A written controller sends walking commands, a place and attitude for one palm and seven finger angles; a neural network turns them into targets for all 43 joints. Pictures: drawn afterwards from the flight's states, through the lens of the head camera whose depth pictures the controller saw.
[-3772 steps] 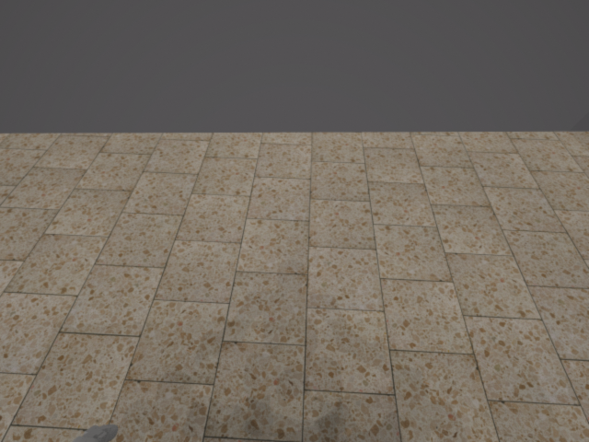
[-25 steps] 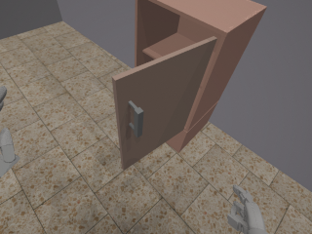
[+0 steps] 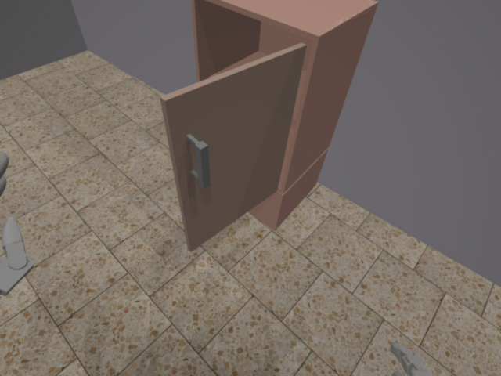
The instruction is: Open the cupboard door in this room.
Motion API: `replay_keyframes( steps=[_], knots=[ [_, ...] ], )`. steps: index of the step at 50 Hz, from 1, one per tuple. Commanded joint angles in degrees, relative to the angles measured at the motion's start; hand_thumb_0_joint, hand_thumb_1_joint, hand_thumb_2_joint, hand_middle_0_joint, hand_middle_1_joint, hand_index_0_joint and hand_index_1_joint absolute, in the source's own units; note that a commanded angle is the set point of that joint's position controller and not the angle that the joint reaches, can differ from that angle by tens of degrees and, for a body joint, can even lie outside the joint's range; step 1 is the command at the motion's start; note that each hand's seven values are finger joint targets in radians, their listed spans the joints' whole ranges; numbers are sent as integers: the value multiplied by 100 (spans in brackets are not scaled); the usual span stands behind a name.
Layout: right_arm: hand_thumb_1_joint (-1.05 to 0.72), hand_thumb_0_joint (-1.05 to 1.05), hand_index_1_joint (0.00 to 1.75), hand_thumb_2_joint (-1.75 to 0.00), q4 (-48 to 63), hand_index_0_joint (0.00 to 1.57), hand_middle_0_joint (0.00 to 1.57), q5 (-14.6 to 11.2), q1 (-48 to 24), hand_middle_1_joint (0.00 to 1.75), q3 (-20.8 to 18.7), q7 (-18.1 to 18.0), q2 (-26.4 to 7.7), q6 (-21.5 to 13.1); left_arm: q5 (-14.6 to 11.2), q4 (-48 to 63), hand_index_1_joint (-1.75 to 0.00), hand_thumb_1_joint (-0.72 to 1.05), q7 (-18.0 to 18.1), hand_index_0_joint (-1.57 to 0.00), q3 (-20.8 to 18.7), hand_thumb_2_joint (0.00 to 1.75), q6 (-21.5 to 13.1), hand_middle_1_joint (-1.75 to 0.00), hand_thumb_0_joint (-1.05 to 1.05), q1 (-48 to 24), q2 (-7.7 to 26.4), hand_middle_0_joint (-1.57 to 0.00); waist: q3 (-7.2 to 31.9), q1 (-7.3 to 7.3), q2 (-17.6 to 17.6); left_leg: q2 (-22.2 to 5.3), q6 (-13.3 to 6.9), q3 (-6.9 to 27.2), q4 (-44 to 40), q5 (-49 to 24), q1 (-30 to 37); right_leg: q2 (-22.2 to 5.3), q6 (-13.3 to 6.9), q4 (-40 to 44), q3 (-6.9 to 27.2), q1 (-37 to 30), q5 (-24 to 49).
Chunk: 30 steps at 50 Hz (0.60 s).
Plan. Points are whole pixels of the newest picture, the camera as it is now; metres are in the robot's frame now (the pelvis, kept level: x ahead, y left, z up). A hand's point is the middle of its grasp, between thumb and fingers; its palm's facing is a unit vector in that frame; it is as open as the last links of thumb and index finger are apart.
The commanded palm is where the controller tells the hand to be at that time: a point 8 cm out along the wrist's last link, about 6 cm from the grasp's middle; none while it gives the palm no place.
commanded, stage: stop stepping back and stand still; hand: left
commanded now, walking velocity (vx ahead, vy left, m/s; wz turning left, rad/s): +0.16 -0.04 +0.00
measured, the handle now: (197, 161) +0.58 +0.14 -0.04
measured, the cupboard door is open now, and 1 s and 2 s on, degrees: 81 81 81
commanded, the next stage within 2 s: let the arm hang, fingers relaxed in 0.38 s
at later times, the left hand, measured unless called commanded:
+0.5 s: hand (26, 280) +0.19 +0.25 +0.16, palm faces +0.42 -0.77 -0.48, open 7.4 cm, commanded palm none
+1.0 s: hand out of the picture -0.03 +0.20 -0.17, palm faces +0.03 -0.97 -0.24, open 7.2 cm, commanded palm none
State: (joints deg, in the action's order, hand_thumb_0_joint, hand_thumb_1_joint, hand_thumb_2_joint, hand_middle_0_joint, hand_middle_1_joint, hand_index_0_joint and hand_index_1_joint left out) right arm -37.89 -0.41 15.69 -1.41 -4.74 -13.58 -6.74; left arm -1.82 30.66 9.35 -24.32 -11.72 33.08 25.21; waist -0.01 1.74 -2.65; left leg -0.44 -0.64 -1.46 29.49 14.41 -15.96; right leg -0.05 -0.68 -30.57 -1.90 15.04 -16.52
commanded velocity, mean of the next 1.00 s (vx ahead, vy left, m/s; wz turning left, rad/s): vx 0.04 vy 0.00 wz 0.00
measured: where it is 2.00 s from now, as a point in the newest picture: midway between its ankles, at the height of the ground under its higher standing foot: outside the picture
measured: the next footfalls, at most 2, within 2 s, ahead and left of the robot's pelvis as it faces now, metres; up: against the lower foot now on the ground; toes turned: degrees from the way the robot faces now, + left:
none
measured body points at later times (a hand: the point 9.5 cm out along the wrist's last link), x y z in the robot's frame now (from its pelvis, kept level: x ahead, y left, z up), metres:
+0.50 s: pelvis -0.01 -0.01 +0.00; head -0.02 -0.01 +0.45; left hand +0.16 +0.29 +0.18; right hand +0.14 -0.23 -0.09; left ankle +0.01 +0.11 -0.73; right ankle -0.01 -0.11 -0.73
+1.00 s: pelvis -0.01 +0.00 +0.01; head +0.02 +0.00 +0.46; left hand -0.03 +0.25 -0.15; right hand -0.01 -0.23 -0.15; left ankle +0.01 +0.11 -0.73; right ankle -0.01 -0.11 -0.73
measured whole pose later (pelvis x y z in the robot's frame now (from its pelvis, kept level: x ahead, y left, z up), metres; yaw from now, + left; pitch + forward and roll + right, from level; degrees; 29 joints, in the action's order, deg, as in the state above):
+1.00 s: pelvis -0.01 +0.00 +0.01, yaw +2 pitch -1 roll +0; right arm -63.3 1.3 15.3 0.0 -1.0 -9.6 1.4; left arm 0.6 -63.9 1.2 -0.5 0.8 16.0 12.7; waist -4.7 -0.2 -0.1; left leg -0.5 -0.2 -0.2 25.0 11.3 -12.7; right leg 0.5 -1.2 -23.6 -3.0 10.1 -12.6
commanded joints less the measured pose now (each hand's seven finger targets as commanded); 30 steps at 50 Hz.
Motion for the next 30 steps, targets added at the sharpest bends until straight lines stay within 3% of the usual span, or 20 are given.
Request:
replay_keyframes(
  steps=[1, 4, 6, 8, 10, 12, 13, 15, 17, 18, 20, 21, 23, 24, 25, 27, 28, 29, 30],
  knots=[
    [-90, 0, 30, -90, 970, 20, 20, 26, -802, 30, -86, -45, -618, -411, -1, 1168, -30, 90, 113, -20, -854, 90, -390, -30, 0, 45, 1001, -20, 378, -127, 1243, -956, -451, 1140, -1260, -9, -241, -64, 101, -186, -12, -424, 32],
    [-90, 0, 30, -90, 924, 20, 20, 21, -850, 30, -127, -59, -659, -466, 48, 985, -30, 90, 107, -20, -734, 90, -414, -30, 0, -151, 881, -20, -2, -97, 781, -801, -408, 902, -1241, 1409, -794, -109, 25, 244, 233, -514, -308],
    [-90, 0, 30, -90, 921, 20, 20, 45, -795, 30, -151, -46, -645, -448, 63, 861, -30, 90, 99, -20, -668, 90, -417, -30, 0, -227, 814, -20, -118, -77, 606, -497, -296, 616, -846, 1766, -909, -266, -149, 689, 716, -255, -1095],
    [-90, 0, 30, -90, 907, 20, 20, 73, -773, 30, -196, -45, -619, -401, 66, 864, -30, 90, 85, -20, -704, 90, -418, -30, 0, -411, 906, -20, -148, -44, 20, -189, -175, 266, 104, 1361, -695, -749, -459, 1322, 1571, 279, -2085],
    [-90, 0, 30, -90, 818, 20, 20, 71, -673, 30, -148, -37, -518, -387, 58, 843, -30, 90, 102, -20, -679, 90, -417, -30, 0, -660, 920, -20, -16, -14, -301, -75, -101, 3, 862, 714, -375, -1217, -700, 1534, 1971, 469, -2003],
    [-90, 0, 30, -90, 805, 20, 20, 55, -669, 30, -126, -40, -500, -389, 45, 842, -30, 90, 115, -20, -692, 90, -414, -30, 0, -805, 925, -20, 150, -11, -226, -122, -118, 15, 429, 512, 42, -1108, -631, 1187, 1530, 441, -1406],
    [-90, 0, 30, -90, 818, 20, 20, 58, -732, 30, -110, -60, -513, -377, 29, 776, -30, 90, 105, -20, -687, 90, -389, -30, 0, -784, 931, -20, 49, -9, 103, -169, -139, 139, 80, 606, 236, -890, -489, 1021, 1244, 676, -1430],
    [-90, 0, 30, -90, 885, 20, 20, 54, -838, 30, -59, -82, -525, -349, 24, 705, -30, 90, 58, -20, -616, 90, -400, -30, 0, -730, 811, -20, -268, -43, 872, -563, -290, 858, -853, 1537, -37, -307, -184, 508, 703, 797, -1597],
    [-90, 0, 30, -90, 920, 20, 20, 32, -861, 30, -6, -90, -497, -363, 112, 710, -30, 90, 58, -20, -578, 90, -384, -30, 0, -777, 731, -20, -441, -60, 1424, -1004, -467, 1546, -1744, 2610, -725, 94, 7, -211, 187, 326, -1018],
    [-90, 0, 30, -90, 948, 20, 20, 35, -878, 30, -11, -91, -479, -396, 137, 748, -30, 90, 59, -20, -611, 90, -392, -30, 0, -856, 813, -20, -367, -101, 1324, -1107, -507, 1647, -1847, 2533, -869, 109, 47, -381, 65, -8, -649],
    [-90, 0, 30, -90, 937, 20, 20, 55, -830, 30, -15, -71, -482, -434, 134, 626, -30, 90, 59, -20, -603, 90, -400, -30, 0, -671, 770, -20, -113, -121, 847, -951, -439, 1217, -1374, 1252, -574, 24, 51, 128, 140, -349, -10],
    [-90, 0, 30, -90, 942, 20, 20, 64, -836, 30, -16, -55, -478, -453, 119, 697, -30, 90, 46, -20, -590, 90, -407, -30, 0, -628, 779, -20, 59, -133, 693, -729, -350, 876, -1026, 561, -441, -82, 14, 348, 338, -470, 417],
    [-90, 0, 30, -90, 935, 20, 20, 72, -824, 30, -42, -13, -477, -471, 57, 637, -30, 90, 6, -20, -572, 90, -400, -30, 0, -498, 767, -20, 215, -134, 367, -365, -153, 382, -472, 25, -296, -373, -94, 719, 833, -447, 691],
    [-90, 0, 30, -90, -505, 20, 20, 45, -855, 30, -344, 469, -1110, -417, 514, -3862, -30, 90, -847, -20, 1809, 90, 652, -30, 0, -746, -423, -20, 266, 67, 114, -376, -80, 322, 972, -1076, -445, -1053, -256, 30, 822, 85, 2668],
    [-90, 0, 30, -90, -458, 20, 20, 32, -245, 30, -316, 483, -597, -67, 429, -4028, -30, 90, -911, -20, 1749, 90, 1056, -30, 0, -677, -616, -20, 697, 59, -2, -330, 49, 254, 856, -934, -34, -1106, -405, 74, 975, 82, 2745],
    [-90, 0, 30, -90, -428, 20, 20, 122, -104, 30, -155, 479, -458, 258, 396, -4412, -30, 90, -906, -20, 1864, 90, 1149, -30, 0, -1113, -732, -20, 554, -12, -738, -256, -57, 332, 761, -537, -165, -938, -350, 210, 641, 320, 1348],
    [-90, 0, 30, -90, -428, 20, 20, 164, -150, 30, -146, 482, -526, 354, 407, -4714, -30, 90, -896, -20, 1893, 90, 1151, -30, 0, -1362, -671, -20, 361, -11, -1214, -235, -100, 401, 752, -613, -277, -851, -353, 285, 591, 299, 1198],
    [-90, 0, 30, -90, -434, 20, 20, 194, -210, 30, -133, 479, -567, 435, 396, -5038, -30, 90, -891, -20, 1906, 90, 1149, -30, 0, -1458, -613, -20, 256, -53, -1318, -186, -124, 375, 729, -771, -294, -903, -350, 336, 609, 220, 1505],
    [-90, 0, 30, -90, -502, 20, 20, 215, -289, 30, -141, 482, -607, 499, 390, -5395, -30, 90, -877, -20, 1934, 90, 1158, -30, 0, -1609, -522, -20, 184, -53, -1141, -163, -124, 391, 599, -928, -213, -919, -357, 322, 627, 158, 1718]
  ],
)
